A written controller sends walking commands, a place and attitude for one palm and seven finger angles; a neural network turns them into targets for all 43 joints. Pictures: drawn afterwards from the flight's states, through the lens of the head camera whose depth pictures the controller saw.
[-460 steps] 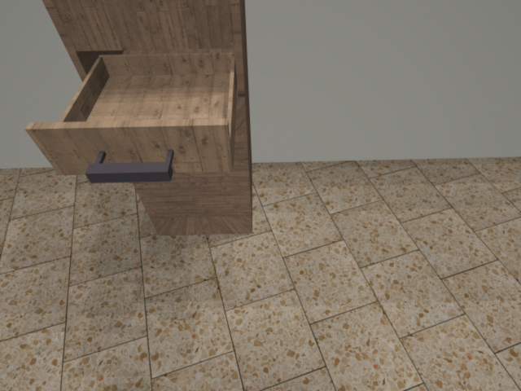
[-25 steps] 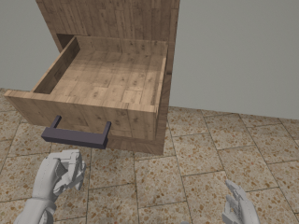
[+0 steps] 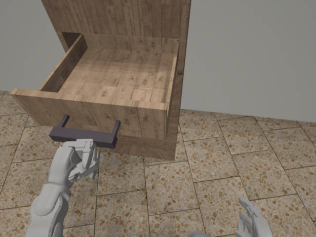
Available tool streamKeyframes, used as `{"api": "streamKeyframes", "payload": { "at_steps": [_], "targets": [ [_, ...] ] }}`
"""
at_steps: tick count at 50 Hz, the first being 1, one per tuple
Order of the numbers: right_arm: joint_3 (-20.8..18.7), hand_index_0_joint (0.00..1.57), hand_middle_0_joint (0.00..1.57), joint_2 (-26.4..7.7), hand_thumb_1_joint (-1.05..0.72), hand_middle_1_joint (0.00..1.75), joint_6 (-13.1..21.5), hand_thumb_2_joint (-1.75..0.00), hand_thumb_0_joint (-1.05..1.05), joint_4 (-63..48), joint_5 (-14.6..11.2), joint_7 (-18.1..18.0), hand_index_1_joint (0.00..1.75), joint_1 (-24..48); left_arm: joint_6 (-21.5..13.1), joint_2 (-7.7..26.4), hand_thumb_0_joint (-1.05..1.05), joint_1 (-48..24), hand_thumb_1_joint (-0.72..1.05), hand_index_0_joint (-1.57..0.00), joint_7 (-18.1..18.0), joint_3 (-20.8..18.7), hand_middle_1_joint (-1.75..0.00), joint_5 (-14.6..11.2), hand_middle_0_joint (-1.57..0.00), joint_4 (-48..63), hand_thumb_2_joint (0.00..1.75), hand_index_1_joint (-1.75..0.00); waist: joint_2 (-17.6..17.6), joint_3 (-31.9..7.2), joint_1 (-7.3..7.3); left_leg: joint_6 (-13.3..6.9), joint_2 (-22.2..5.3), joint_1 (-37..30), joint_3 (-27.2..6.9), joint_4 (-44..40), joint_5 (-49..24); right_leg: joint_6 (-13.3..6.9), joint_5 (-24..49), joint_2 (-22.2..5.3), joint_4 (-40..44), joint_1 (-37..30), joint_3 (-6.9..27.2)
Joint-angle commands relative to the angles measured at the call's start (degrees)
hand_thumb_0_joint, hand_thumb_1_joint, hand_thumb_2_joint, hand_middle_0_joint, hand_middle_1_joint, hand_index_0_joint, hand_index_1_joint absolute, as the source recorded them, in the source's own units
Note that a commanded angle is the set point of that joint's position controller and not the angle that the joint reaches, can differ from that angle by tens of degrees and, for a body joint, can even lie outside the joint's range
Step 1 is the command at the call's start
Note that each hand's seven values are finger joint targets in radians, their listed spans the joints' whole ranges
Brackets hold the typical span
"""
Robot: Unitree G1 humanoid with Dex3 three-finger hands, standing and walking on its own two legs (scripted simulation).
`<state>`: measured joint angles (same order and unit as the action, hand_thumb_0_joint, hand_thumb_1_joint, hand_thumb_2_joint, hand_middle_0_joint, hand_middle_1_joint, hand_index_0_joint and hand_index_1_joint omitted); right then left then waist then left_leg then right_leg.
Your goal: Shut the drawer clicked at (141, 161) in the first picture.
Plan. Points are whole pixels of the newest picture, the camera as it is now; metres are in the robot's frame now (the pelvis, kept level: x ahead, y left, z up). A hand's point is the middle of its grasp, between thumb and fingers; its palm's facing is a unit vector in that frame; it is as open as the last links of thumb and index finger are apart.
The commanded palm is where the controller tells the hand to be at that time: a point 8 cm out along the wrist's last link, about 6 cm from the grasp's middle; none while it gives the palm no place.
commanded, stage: push the drawer shut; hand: left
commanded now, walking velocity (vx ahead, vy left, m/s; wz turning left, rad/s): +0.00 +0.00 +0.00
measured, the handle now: (87, 129) +0.36 +0.19 +0.08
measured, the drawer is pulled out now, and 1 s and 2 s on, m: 0.29 0.17 0.05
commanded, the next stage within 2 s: none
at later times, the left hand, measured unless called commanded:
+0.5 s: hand (103, 139) +0.33 +0.15 +0.07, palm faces -0.12 -0.99 -0.05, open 3.1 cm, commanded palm +0.33 +0.20 +0.08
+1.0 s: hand (107, 121) +0.39 +0.15 +0.07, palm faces -0.13 -0.99 -0.04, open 3.0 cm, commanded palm +0.38 +0.20 +0.08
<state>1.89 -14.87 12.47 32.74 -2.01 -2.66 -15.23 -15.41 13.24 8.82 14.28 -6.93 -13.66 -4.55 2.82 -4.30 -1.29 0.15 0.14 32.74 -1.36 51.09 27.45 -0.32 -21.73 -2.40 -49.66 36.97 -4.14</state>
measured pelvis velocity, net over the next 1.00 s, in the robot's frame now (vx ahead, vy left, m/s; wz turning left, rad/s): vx -0.01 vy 0.00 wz -0.02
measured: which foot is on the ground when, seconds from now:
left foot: down 0.00-1.00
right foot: down 0.00-1.00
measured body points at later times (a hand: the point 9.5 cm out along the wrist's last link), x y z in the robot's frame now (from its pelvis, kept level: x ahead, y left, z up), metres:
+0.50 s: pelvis -0.01 +0.00 +0.00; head +0.04 -0.01 +0.45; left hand +0.34 +0.20 +0.08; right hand +0.13 -0.25 -0.10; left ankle -0.02 +0.12 -0.69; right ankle +0.03 -0.12 -0.69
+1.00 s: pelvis -0.01 +0.00 +0.00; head +0.06 -0.01 +0.45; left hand +0.39 +0.20 +0.07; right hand +0.08 -0.26 -0.11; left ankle -0.02 +0.12 -0.69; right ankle +0.03 -0.12 -0.69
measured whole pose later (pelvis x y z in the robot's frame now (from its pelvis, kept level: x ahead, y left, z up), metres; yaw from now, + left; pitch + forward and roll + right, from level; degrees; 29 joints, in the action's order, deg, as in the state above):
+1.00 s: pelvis -0.01 +0.00 +0.00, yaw -1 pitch +11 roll +0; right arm 1.7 -15.2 5.2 36.7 -2.0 -2.4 -16.6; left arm -19.9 17.2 -26.3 16.0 -11.5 -11.6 -42.1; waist 1.0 -2.9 -3.7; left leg 0.2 -0.1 34.7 -0.4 48.7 25.0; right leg -0.5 -19.0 -1.9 -47.3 39.3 -3.2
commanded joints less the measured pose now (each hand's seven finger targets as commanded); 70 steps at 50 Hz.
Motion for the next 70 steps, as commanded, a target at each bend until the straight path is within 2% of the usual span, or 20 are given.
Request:
{"api": "streamKeyframes", "payload": {
  "at_steps": [1, 5, 13, 14, 20, 24, 27, 30, 33, 35, 41, 45, 47, 50, 53, 56, 63, 65, 69, 70],
  "targets": [
    [-2.8, 0.20, 0.20, -7.2, -0.90, 0.30, 3.1, -0.90, 0.00, -7.9, -0.6, -0.7, 0.30, 3.0, -3.8, 6.7, 0.00, -20.6, 0.90, -1.40, -0.9, -1.9, -1.60, -0.3, -1.40, 10.1, 0.90, -1.60, -2.6, -11.0, -2.81, -0.9, 0.3, -0.9, -0.3, -8.6, -10.0, -0.1, 4.7, 1.2, 7.7, -8.7, 1.4],
    [-2.7, 0.20, 0.20, -7.7, -0.90, 0.30, 2.8, -0.90, 0.00, -6.8, -0.6, -1.1, 0.30, 2.7, -3.7, 8.8, 0.00, -26.6, 0.90, -1.40, -1.2, -2.6, -1.60, 0.0, -1.40, 7.1, 0.90, -1.60, -3.0, -11.4, -3.16, -1.1, 0.4, -0.7, -0.6, -9.1, -8.0, -0.1, 2.6, 1.2, 8.0, -8.6, 1.7],
    [-2.4, 0.20, 0.20, -7.4, -0.90, 0.30, 1.9, -0.90, 0.00, -5.9, -0.9, -1.2, 0.30, 2.9, -3.1, 6.7, 0.00, -35.9, 0.90, -1.40, -1.1, -0.8, -1.60, -0.3, -1.40, 0.6, 0.90, -1.60, -1.1, -12.8, -3.25, -0.8, 0.6, -2.0, -0.6, -10.2, -7.6, -0.4, 2.9, 1.1, 8.3, -8.7, 1.7],
    [-2.5, 0.20, 0.20, -7.6, -0.90, 0.30, 1.8, -0.90, 0.00, -5.8, -0.9, -1.2, 0.30, 2.6, -3.1, 8.1, 0.00, -36.8, 0.90, -1.40, -1.3, -1.9, -1.60, -0.3, -1.40, -0.4, 0.90, -1.60, -1.7, -13.2, -3.07, -0.7, 0.5, -1.9, -0.7, -10.2, -7.8, -0.5, 3.1, 1.1, 8.4, -9.2, 1.8],
    [-2.6, 0.20, 0.20, -7.8, -0.90, 0.30, 0.6, -0.90, 0.00, -5.2, -0.6, -0.9, 0.30, 1.7, -3.8, 10.4, 0.00, -39.4, 0.90, -1.40, -1.5, -4.4, -1.60, 0.0, -1.40, -5.5, 0.90, -1.60, -3.0, -14.8, -2.60, -0.8, 0.5, -1.8, -0.4, -10.3, -10.6, -0.6, 6.0, 1.2, 8.2, -11.3, 2.0],
    [-2.7, 0.20, 0.20, -7.5, -0.90, 0.30, -0.2, -0.90, 0.00, -5.1, -0.6, -0.4, 0.30, 1.3, -4.5, 8.9, 0.00, -41.4, 0.90, -1.40, -1.2, -3.7, -1.60, -0.1, -1.40, -7.2, 0.90, -1.60, -1.2, -15.0, -2.48, -0.4, 0.6, -2.6, 0.2, -10.6, -12.0, -0.7, 8.5, 1.2, 8.3, -11.7, 2.1],
    [-2.9, 0.20, 0.20, -7.8, -0.90, 0.30, -1.1, -0.90, 0.00, -4.9, -0.5, -0.3, 0.30, 0.7, -5.1, 11.2, 0.00, -41.8, 0.90, -1.40, -1.3, -6.0, -1.60, 0.1, -1.40, -10.1, 0.90, -1.60, -3.6, -14.6, -2.35, -0.6, 0.6, -1.1, 0.7, -10.5, -11.4, -0.5, 8.3, 1.2, 8.8, -12.8, 2.7],
    [-2.8, 0.20, 0.20, -8.0, -0.90, 0.30, -1.8, -0.90, 0.00, -4.6, -0.4, -0.3, 0.30, 0.0, -5.7, 12.2, 0.00, -44.5, 0.90, -1.40, -1.1, -6.7, -1.60, 0.3, -1.40, -12.5, 0.90, -1.60, -4.3, -14.3, -2.76, -0.8, 0.6, -0.1, 0.9, -10.4, -11.0, -0.4, 8.2, 1.3, 8.9, -13.2, 3.0],
    [-2.8, 0.20, 0.20, -7.7, -0.90, 0.30, -2.4, -0.90, 0.00, -4.1, -0.5, -0.3, 0.30, -0.4, -6.2, 11.0, 0.00, -48.9, 0.90, -1.40, -0.6, -5.6, -1.60, 0.3, -1.40, -14.2, 0.90, -1.60, -2.0, -14.8, -3.46, -0.7, 0.7, -1.0, 1.0, -10.4, -11.4, -0.5, 9.3, 1.4, 8.9, -12.5, 3.2],
    [-2.9, 0.20, 0.20, -8.1, -0.90, 0.30, -3.0, -0.90, 0.00, -3.6, -0.4, -0.5, 0.30, -1.1, -6.3, 13.0, 0.00, -50.6, 0.90, -1.40, -0.3, -7.0, -1.60, 0.3, -1.40, -16.5, 0.90, -1.60, -3.9, -14.9, -3.84, -0.9, 0.6, 0.2, 1.1, -10.1, -10.9, -0.3, 8.8, 1.5, 8.9, -13.1, 3.4],
    [-3.1, 0.20, 0.20, -7.9, -0.90, 0.30, -4.0, -0.90, 0.00, -3.1, -0.2, -0.3, 0.30, -2.4, -7.3, 12.8, 0.00, -53.5, 0.90, -1.40, 0.6, -7.3, -1.60, 0.2, -1.40, -19.6, 0.90, -1.60, -2.1, -19.1, -3.66, -0.9, 0.7, -1.2, 1.4, -9.7, -14.2, -0.4, 13.3, 1.6, 8.2, -14.7, 3.6],
    [-3.0, 0.20, 0.20, -8.2, -0.90, 0.30, -4.8, -0.90, 0.00, -2.3, -0.3, -0.4, 0.30, -3.1, -7.9, 13.9, 0.00, -60.0, 0.90, -1.40, 0.8, -7.5, -1.60, 0.3, -1.40, -23.2, 0.90, -1.60, -3.0, -17.0, -4.82, -1.0, 0.6, 0.2, 1.1, -9.7, -12.0, -0.4, 11.0, 1.7, 8.3, -12.7, 3.5],
    [-2.9, 0.20, 0.20, -8.0, -0.90, 0.30, -5.0, -0.90, 0.00, -2.3, -0.3, -0.3, 0.30, -3.2, -8.2, 13.0, 0.00, -62.2, 0.90, -1.40, 1.0, -6.5, -1.60, 0.6, -1.40, -24.6, 0.90, -1.60, -0.8, -17.2, -4.98, -0.8, 0.7, -0.5, 1.1, -9.9, -12.0, -0.6, 11.1, 1.8, 8.3, -12.0, 3.4],
    [-3.1, 0.20, 0.20, -8.4, -0.90, 0.30, -5.6, -0.90, 0.00, -1.8, -0.2, -0.3, 0.30, -4.5, -8.5, 14.7, 0.00, -64.2, 0.90, -1.40, 0.8, -8.0, -1.60, 0.7, -1.40, -27.6, 0.90, -1.60, -3.3, -18.0, -5.22, -1.1, 0.5, -0.1, 0.9, -9.5, -12.7, -0.5, 11.8, 2.0, 7.9, -12.1, 3.3],
    [-3.1, 0.20, 0.20, -8.3, -0.90, 0.30, -6.0, -0.90, 0.00, -1.6, 0.0, -0.1, 0.30, -4.9, -9.0, 14.4, 0.00, -66.6, 0.90, -1.40, 1.0, -8.0, -1.60, 1.1, -1.40, -29.7, 0.90, -1.60, -1.7, -19.4, -5.23, -1.0, 0.7, 0.0, 1.3, -9.2, -12.9, -0.5, 12.5, 1.9, 7.8, -12.3, 3.6],
    [-3.1, 0.20, 0.20, -8.6, -0.90, 0.30, -6.5, -0.90, 0.00, -1.4, 0.2, 0.1, 0.30, -6.0, -9.6, 17.1, 0.00, -67.7, 0.90, -1.40, 1.1, -10.2, -1.60, 1.3, -1.40, -31.4, 0.90, -1.60, -1.8, -20.9, -4.92, -1.0, 0.6, 0.0, 1.1, -8.9, -14.0, -0.7, 13.6, 2.2, 7.2, -12.6, 3.6],
    [-3.2, 0.20, 0.20, -8.7, -0.90, 0.30, -7.3, -0.90, 0.00, -0.5, 0.2, 0.3, 0.30, -7.2, -10.7, 16.6, 0.00, -75.0, 0.90, -1.40, 0.9, -9.5, -1.60, 2.0, -1.40, -37.9, 0.90, -1.60, -2.1, -19.0, -6.62, -1.1, 0.5, 2.3, 1.2, -8.4, -10.6, -0.5, 10.0, 2.5, 7.3, -9.2, 3.7],
    [-3.0, 0.20, 0.20, -9.3, -0.90, 0.30, -7.6, -0.90, 0.00, -0.1, 0.3, 0.1, 0.30, -8.1, -10.9, 19.8, 0.00, -77.2, 0.90, -1.40, 0.9, -11.3, -1.60, 2.4, -1.40, -40.4, 0.90, -1.60, -3.6, -17.9, -7.12, -1.3, 0.4, 4.0, 1.1, -8.1, -9.3, -0.4, 8.5, 2.7, 7.3, -8.6, 3.9],
    [-3.2, 0.20, 0.20, -9.1, -0.90, 0.30, -7.5, -0.90, 0.00, 0.2, 0.6, 0.4, 0.30, -9.1, -11.4, 18.2, 0.00, -81.2, 0.90, -1.40, 1.1, -10.0, -1.60, 3.1, -1.40, -41.3, 0.90, -1.60, 0.4, -21.7, -7.51, -1.2, 0.4, 1.9, 0.8, -7.4, -11.1, -0.7, 10.0, 2.8, 6.2, -7.2, 3.7],
    [-3.2, 0.20, 0.20, -9.3, -0.90, 0.30, -7.6, -0.90, 0.00, 0.2, 0.8, 0.4, 0.30, -9.8, -11.6, 20.1, 0.00, -81.8, 0.90, -1.40, 1.1, -11.4, -1.60, 3.1, -1.40, -41.5, 0.90, -1.60, 0.4, -22.6, -7.34, -1.2, 0.4, 1.9, 0.5, -7.0, -12.2, -0.8, 10.9, 3.0, 5.6, -7.4, 3.5]
  ]
}}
